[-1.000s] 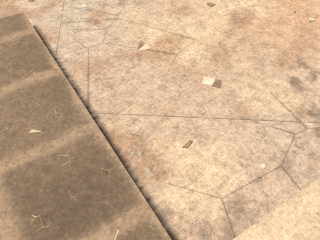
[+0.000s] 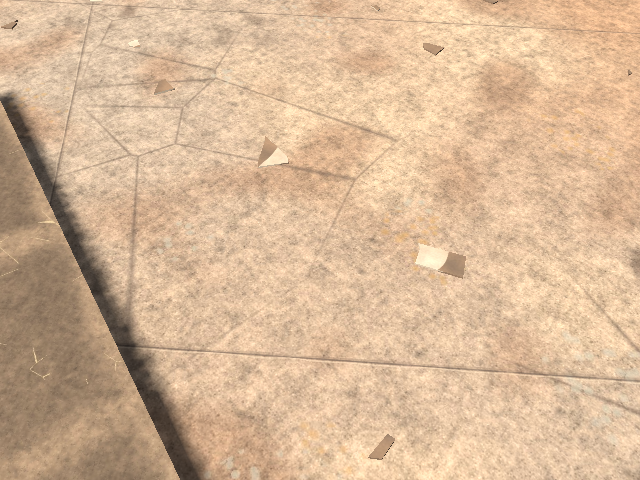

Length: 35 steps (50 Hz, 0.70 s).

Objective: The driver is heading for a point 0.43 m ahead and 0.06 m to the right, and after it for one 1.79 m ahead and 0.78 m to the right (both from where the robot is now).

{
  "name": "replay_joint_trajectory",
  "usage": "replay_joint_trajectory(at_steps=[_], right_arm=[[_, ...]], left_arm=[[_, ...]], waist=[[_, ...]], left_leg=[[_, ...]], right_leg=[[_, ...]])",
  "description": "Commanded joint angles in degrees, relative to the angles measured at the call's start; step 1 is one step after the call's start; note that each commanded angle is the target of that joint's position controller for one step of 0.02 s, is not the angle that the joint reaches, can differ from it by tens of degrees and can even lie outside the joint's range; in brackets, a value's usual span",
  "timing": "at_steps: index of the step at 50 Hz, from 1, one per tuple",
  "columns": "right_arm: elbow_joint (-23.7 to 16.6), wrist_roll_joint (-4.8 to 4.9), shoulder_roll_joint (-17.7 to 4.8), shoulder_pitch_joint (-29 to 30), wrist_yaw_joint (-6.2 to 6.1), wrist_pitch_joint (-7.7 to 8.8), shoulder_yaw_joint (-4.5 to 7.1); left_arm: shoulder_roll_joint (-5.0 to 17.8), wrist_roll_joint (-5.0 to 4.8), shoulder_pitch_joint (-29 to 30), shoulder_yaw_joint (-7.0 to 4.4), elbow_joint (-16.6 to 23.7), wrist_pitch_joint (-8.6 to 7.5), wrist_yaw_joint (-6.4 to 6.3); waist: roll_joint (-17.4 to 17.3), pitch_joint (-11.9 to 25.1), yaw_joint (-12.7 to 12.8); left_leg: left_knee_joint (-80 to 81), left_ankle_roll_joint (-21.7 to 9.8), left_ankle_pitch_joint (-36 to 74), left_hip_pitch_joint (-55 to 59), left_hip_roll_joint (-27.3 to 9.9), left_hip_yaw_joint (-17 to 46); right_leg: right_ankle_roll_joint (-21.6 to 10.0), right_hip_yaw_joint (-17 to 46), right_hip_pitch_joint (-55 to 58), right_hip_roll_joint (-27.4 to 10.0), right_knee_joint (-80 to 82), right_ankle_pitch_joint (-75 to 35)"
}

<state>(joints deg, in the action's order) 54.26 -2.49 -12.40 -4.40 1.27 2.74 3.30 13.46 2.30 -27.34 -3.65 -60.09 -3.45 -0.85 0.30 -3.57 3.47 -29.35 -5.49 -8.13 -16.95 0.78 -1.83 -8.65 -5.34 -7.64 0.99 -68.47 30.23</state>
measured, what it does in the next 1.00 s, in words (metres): goes down, turning right: right foot 0.14 m lower, then left foot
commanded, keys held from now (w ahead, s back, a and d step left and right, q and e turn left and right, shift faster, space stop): w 0.12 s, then w+e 0.16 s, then e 0.72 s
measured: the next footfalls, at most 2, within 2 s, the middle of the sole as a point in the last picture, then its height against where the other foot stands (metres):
right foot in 0.36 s outside the picture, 0.14 m lower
left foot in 0.74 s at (313, 449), level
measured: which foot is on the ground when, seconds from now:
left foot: down 0.00-0.38, up 0.40-0.72, down 0.74-1.00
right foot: up 0.00-0.34, down 0.36-0.74, up 0.76-1.00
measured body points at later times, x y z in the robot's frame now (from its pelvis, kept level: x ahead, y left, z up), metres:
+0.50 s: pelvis +0.33 -0.03 -0.15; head +0.37 -0.04 +0.30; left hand +0.49 +0.18 -0.28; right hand +0.37 -0.28 -0.29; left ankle +0.26 +0.12 -0.67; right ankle +0.40 -0.10 -0.87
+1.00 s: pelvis +0.46 -0.01 -0.14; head +0.50 -0.01 +0.31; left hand +0.71 +0.20 -0.25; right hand +0.48 -0.31 -0.24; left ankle +0.57 +0.08 -0.87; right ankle +0.40 -0.13 -0.81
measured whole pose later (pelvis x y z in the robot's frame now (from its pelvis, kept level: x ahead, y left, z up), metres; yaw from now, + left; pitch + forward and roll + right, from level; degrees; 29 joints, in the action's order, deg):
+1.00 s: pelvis +0.46 -0.01 -0.14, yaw -27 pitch +3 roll +0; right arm 43.6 -0.9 -12.7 -7.0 -3.0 -0.2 3.4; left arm 17.8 -0.9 -11.6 -5.2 -39.6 3.3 -1.6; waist 1.3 -0.7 -0.1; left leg -26.0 -0.1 -7.6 -21.9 -2.1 -2.1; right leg 3.8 2.8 -33.1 0.1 -61.0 22.3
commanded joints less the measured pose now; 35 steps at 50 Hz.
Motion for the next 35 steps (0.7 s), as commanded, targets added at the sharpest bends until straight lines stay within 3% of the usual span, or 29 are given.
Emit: replay_joint_trajectory(at_steps=[1,2,3,4,5,6,7,8,10,11,12,14,16,17,18,19,20,21,22,23,24,25,26,27,28,29,30,32,35], right_arm=[[7.2,-0.52,-10.5,-27.7,-0.54,0.53,2.18],[6.6,-0.73,-11.4,-23.2,-1.61,0.52,2.77],[5.2,-2.15,-6.9,-18.2,-1.99,0.4,1.69],[3.3,3.95,-1.7,-11.6,-0.82,3.69,-0.15],[0.5,5.1,-2.1,-2.3,-0.6,5.32,-0.67],[0.5,4.81,-1.7,0.6,-1.38,5.84,-0.72],[1.4,3.45,-3.0,-0.9,-2.61,5.99,-0.5],[2.3,2.74,-4.3,-3.7,-3.1,6.13,-0.12],[3.8,3.39,-4.6,-7.1,-3.59,6.44,-0.17],[4.6,4.07,-4.0,-9.4,-3.92,6.52,-0.36],[5.2,4.08,-3.2,-11.9,-4.06,6.37,-0.53],[6.3,4.15,-2.8,-18.5,-4.69,5.68,-0.5],[6.0,3.8,-3.1,-20.7,-5.35,4.56,-0.37],[5.4,3.23,-4.0,-18.5,-5.1,4.09,-0.21],[4.2,2.67,-4.1,-14.8,-4.38,3.67,-0.26],[2.9,1.78,-3.7,-11.7,-2.94,4.16,0.31],[0.2,4.09,-2.9,-20.6,-1.52,4.95,-1.54],[-2.7,5.46,-8.4,-16.2,-0.71,5.93,-0.73],[-5.0,6.48,-7.9,-12.5,-0.35,5.92,-0.82],[-6.9,5.94,-5.2,-8.8,-1.57,4.59,-1.45],[-6.9,4.86,-6.7,-7.0,-2.78,3.13,-0.83],[-6.7,3.75,-8.4,-7.8,-3.47,1.3,0.31],[-6.9,2.66,-7.7,-8.7,-4.31,0.55,0.81],[-7.6,1.51,-6.9,-7.4,-5.26,0.74,0.91],[-8.2,1.29,-5.5,-6.1,-5.47,1.32,0.71],[-8.8,1.64,-3.8,-3.6,-5.41,1.94,0.46],[-9.5,2.3,-2.9,-2.8,-5.16,2.04,0.46],[-10.3,3.35,-3.6,-1.9,-4.67,1.2,0.57],[-12.6,2.61,-6.5,1.0,-4.0,0.34,1.39]], left_arm=[[6.0,-2.42,8.1,-1.21,8.0,-1.93,-0.51],[6.6,-1.58,10.6,-1.32,8.3,-2.23,-0.41],[8.4,-0.86,14.4,-2.13,7.9,-1.73,0.43],[5.4,-9.7,15.1,-2.72,8.8,-2.27,-0.17],[4.9,-8.52,14.1,-2.27,9.0,-2.06,-0.22],[2.9,-5.57,14.4,-2.09,8.7,-2.58,0.26],[0.5,-3.32,12.9,-1.57,7.4,-3.23,1.26],[-1.7,-2.58,10.3,-0.98,6.3,-3.71,2.61],[-2.2,-3.11,14.0,0.12,6.8,-3.35,4.08],[-1.4,-3.69,18.9,0.44,8.6,-2.84,4.19],[0.6,-4.18,24.3,0.41,10.8,-2.61,4.5],[1.4,-3.93,32.5,1.0,13.9,-2.91,5.51],[2.0,-3.93,31.4,1.48,13.4,-3.71,6.44],[2.7,-3.27,23.4,1.02,11.2,-3.88,6.63],[3.9,-2.22,8.6,-0.15,6.5,-3.55,6.58],[5.7,-1.85,-3.2,-1.17,3.9,-2.27,5.6],[10.7,-0.75,-3.5,-0.84,4.6,-2.55,5.19],[10.4,-0.57,-1.5,-1.25,8.3,-1.24,3.77],[11.5,-0.93,3.1,-1.48,9.4,0.08,2.22],[11.3,-1.17,10.1,-1.47,11.1,1.14,0.62],[9.9,-0.5,14.1,-0.77,14.1,1.02,0.07],[8.9,-1.28,19.6,-0.08,15.4,0.35,0.33],[7.8,-1.99,22.2,0.18,16.0,0.28,0.65],[9.8,-2.26,22.1,-0.84,16.3,0.29,0.43],[10.0,-2.25,21.5,-1.05,16.5,0.25,0.09],[10.3,-2.55,19.6,-1.43,16.2,0.54,-0.38],[10.5,-2.83,17.4,-1.68,15.5,0.94,-0.68],[10.2,-3.3,16.3,-2.05,15.7,1.8,-0.82],[8.4,-3.47,15.9,-2.33,17.1,2.71,-1.17]], waist=[[-11.2,7.0,-12.9],[-7.9,4.4,-11.2],[-1.4,-1.0,-9.9],[-2.2,1.4,-6.1],[-1.0,-3.5,-1.7],[-1.1,-4.5,-0.6],[0.1,-1.9,0.0],[0.5,0.5,-0.4],[-1.2,-0.1,-3.1],[-2.3,-1.5,-5.2],[-2.3,-2.5,-7.5],[-1.1,-3.6,-11.2],[0.0,-4.5,-10.6],[-0.1,-1.2,-6.1],[1.6,5.5,1.5],[10.1,12.3,7.4],[18.1,26.1,4.4],[11.7,33.4,6.9],[5.6,29.2,4.0],[-3.9,25.8,0.3],[-5.9,20.5,-0.5],[-8.9,12.2,-4.8],[-5.1,7.4,-6.9],[-2.4,5.3,-6.4],[0.9,6.6,-5.5],[3.4,8.6,-4.3],[5.8,11.5,-3.8],[6.0,13.4,-3.3],[6.5,11.0,-3.7]], left_leg=[[2.8,-8.9,17.3,46.6,-16.5,23.0],[6.1,-9.9,2.0,41.3,-19.6,27.3],[9.5,-8.6,-4.3,30.9,-16.9,25.5],[10.1,-7.9,-10.3,22.9,-17.0,27.6],[11.2,-6.4,-12.2,6.3,-13.5,22.4],[9.5,-5.3,-11.7,-4.8,-10.1,16.9],[7.0,-4.5,-10.7,-13.2,-6.9,11.7],[5.8,-4.1,-10.6,-18.0,-5.8,8.1],[2.0,-3.4,-11.4,-17.3,-5.8,5.5],[-0.2,-3.3,-11.6,-13.3,-6.6,5.9],[-3.8,-3.1,-12.1,-7.1,-7.3,6.1],[-11.4,-2.4,-10.1,5.4,-9.8,7.5],[-20.2,-1.2,-0.5,10.5,-9.8,6.2],[-28.0,-0.7,8.8,6.5,-9.1,3.6],[-44.7,0.7,13.8,0.2,-6.0,-0.7],[-73.1,4.8,-16.3,-17.9,2.3,-7.1],[-85.7,6.3,-37.7,-38.5,1.7,4.7],[-81.4,6.1,-33.5,-42.7,-1.4,10.5],[-77.9,6.1,-29.3,-46.6,-3.3,9.9],[-74.8,6.5,-22.1,-46.0,-4.1,7.3],[-74.6,8.0,-21.5,-41.0,-4.9,7.4],[-60.2,9.3,-16.6,-34.2,-6.5,8.9],[-49.5,10.0,-16.0,-27.4,-7.3,8.5],[-37.1,10.1,-11.2,-20.6,-5.2,5.0],[-26.1,10.0,-4.7,-13.4,-2.7,3.2],[-18.3,10.4,2.1,-8.2,-0.2,2.3],[-13.4,10.9,6.2,-6.5,1.4,3.0],[-7.7,10.9,8.0,-6.6,1.6,5.2],[-1.3,8.9,5.5,-6.0,1.1,8.6]], right_leg=[[4.3,9.4,-49.4,0.2,-25.4,5.2],[4.8,12.6,-52.5,-2.2,-14.0,-1.1],[5.4,11.8,-48.4,-4.1,-10.7,-2.0],[5.1,16.0,-44.4,-6.2,1.1,-11.4],[6.4,12.7,-34.1,-7.2,13.0,-16.4],[7.9,9.5,-23.8,-6.7,22.1,-27.2],[8.3,5.9,-12.2,-4.0,26.5,-41.7],[8.1,3.9,-4.1,-2.0,29.7,-54.1],[7.8,4.4,-3.7,-1.8,33.5,-59.0],[7.7,5.8,-8.1,-2.7,36.2,-56.6],[7.5,6.6,-13.9,-3.3,39.2,-55.9],[6.6,8.6,-25.0,-4.4,44.6,-56.2],[5.9,8.1,-26.4,-4.7,50.6,-54.8],[4.3,5.2,-15.7,-3.4,51.1,-55.2],[1.0,2.4,1.1,-1.6,51.1,-61.0],[-5.0,8.5,22.8,-8.0,44.0,-81.9],[-16.5,28.4,48.2,-22.8,27.6,-95.9],[-19.2,34.3,50.2,-25.2,32.1,-85.3],[-19.0,35.9,44.0,-25.2,36.9,-69.5],[-15.9,42.4,31.5,-25.9,45.9,-40.5],[-17.0,45.5,16.9,-27.2,47.7,-45.4],[-15.0,37.9,1.1,-22.7,49.9,-50.2],[-12.0,30.2,-9.2,-16.6,49.2,-50.8],[-9.0,22.2,-16.8,-9.5,50.3,-52.8],[-6.6,17.7,-20.4,-5.0,49.9,-56.0],[-5.1,15.8,-20.5,-2.9,49.2,-56.4],[-4.3,16.5,-16.6,-3.4,48.2,-56.1],[-3.6,20.1,-10.8,-5.6,46.6,-50.1],[-1.9,28.2,-8.7,-5.9,44.4,-32.2]])
Keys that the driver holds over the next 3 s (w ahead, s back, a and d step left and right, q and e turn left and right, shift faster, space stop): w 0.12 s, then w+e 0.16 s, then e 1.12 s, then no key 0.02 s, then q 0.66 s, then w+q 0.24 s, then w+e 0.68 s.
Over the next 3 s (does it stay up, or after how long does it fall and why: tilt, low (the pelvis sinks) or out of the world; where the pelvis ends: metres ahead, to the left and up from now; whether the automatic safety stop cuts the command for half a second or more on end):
stays up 0.87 -0.17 -0.13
